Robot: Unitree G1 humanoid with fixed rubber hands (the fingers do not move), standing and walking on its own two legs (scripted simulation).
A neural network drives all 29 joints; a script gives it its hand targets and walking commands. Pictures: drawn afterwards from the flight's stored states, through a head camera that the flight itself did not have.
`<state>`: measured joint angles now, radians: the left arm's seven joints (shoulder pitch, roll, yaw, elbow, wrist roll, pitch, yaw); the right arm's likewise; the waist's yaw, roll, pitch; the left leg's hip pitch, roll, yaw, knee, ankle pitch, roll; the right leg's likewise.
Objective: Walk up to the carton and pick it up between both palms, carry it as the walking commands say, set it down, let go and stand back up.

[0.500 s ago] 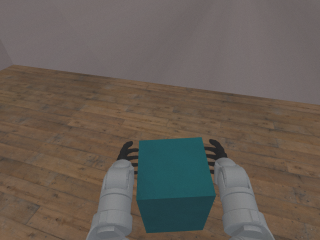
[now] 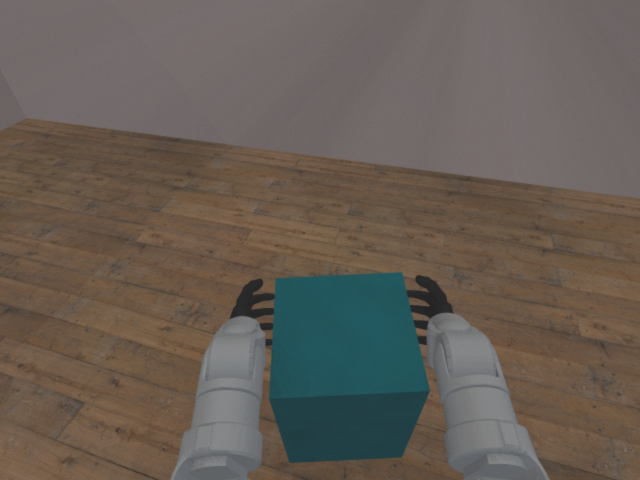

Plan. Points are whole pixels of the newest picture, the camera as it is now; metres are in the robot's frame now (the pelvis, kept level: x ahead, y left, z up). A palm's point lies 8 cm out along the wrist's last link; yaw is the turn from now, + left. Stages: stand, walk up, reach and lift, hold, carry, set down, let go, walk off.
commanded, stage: reach and lift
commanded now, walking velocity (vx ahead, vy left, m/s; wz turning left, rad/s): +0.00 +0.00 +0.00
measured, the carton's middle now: (342, 373) +0.29 +0.00 -0.03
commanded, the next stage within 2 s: hold in 0.42 s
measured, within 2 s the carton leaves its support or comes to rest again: neither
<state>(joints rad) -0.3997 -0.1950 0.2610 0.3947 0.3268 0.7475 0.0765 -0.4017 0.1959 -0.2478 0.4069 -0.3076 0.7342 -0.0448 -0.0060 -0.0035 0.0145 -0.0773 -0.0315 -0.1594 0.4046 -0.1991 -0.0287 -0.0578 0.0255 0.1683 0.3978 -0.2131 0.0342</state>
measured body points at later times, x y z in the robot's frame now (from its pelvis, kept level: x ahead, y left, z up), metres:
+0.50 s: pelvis +0.00 +0.00 +0.00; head -0.05 +0.00 +0.45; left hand +0.31 +0.13 +0.05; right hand +0.31 -0.13 +0.04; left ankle +0.03 +0.14 -0.74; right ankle +0.02 -0.15 -0.74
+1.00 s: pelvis -0.01 +0.00 +0.00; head -0.08 +0.00 +0.44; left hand +0.30 +0.13 +0.05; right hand +0.29 -0.13 +0.04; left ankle +0.03 +0.14 -0.74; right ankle +0.02 -0.14 -0.74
